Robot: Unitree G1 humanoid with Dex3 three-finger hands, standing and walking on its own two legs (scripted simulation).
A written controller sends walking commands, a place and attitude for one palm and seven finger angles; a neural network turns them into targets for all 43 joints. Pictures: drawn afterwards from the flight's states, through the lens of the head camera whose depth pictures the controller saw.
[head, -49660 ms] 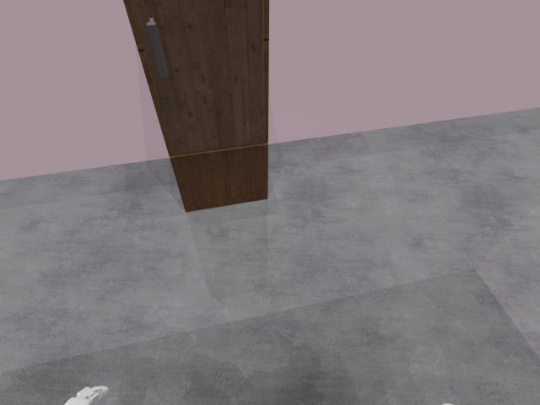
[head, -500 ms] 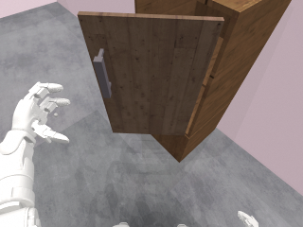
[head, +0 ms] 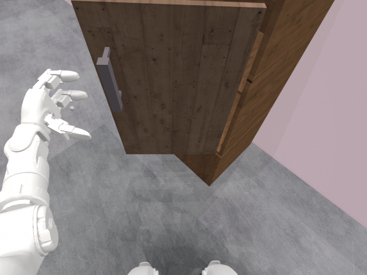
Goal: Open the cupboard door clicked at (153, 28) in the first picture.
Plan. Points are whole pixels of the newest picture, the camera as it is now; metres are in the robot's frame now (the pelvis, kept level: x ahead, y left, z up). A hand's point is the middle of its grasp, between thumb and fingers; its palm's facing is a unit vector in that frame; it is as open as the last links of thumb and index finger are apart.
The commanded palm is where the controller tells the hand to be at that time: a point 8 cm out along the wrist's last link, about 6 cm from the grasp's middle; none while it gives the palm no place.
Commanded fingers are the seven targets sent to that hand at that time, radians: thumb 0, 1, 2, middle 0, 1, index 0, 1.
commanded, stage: move the hooked fingers beside the handle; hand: left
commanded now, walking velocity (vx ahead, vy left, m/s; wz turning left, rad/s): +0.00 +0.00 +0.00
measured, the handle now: (112, 81) +0.54 +0.17 +0.08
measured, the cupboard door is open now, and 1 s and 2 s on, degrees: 46 46 46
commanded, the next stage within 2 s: slide the fingers in behind the handle in 1.18 s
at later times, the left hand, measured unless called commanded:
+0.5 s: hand (85, 85) +0.51 +0.22 +0.09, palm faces -0.02 -1.00 -0.01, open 14.0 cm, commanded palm +0.48 +0.27 +0.08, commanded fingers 0.00 -0.50 0.30 -0.30 -1.20 -0.30 -1.20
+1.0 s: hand (85, 90) +0.50 +0.22 +0.08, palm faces -0.01 -1.00 +0.00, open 14.0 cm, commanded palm +0.48 +0.26 +0.08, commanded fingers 0.00 -0.50 0.30 -0.30 -1.20 -0.30 -1.20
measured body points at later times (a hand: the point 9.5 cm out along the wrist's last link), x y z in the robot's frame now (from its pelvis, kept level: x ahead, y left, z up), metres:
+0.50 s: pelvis +0.00 +0.00 -0.01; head +0.13 +0.01 +0.42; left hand +0.51 +0.27 +0.09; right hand -0.01 -0.27 -0.12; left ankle +0.00 +0.10 -0.70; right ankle +0.01 -0.12 -0.70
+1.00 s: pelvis +0.01 +0.00 -0.01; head +0.12 +0.02 +0.43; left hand +0.50 +0.27 +0.08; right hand +0.04 -0.26 -0.12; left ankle +0.00 +0.10 -0.70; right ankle +0.01 -0.12 -0.70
